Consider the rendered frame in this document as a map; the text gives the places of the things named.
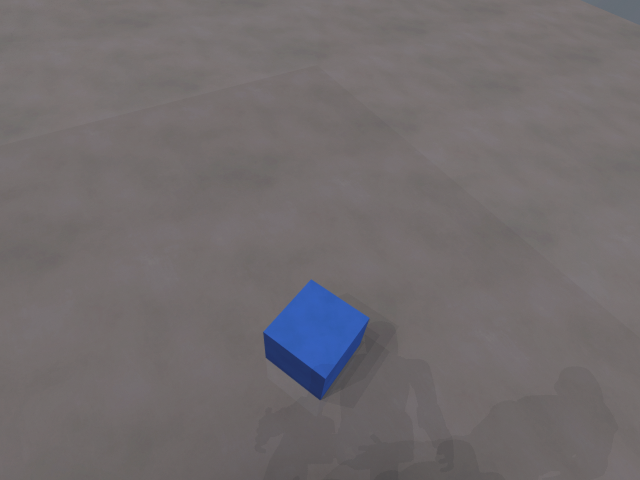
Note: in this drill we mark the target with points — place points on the carton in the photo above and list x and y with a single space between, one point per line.
314 337

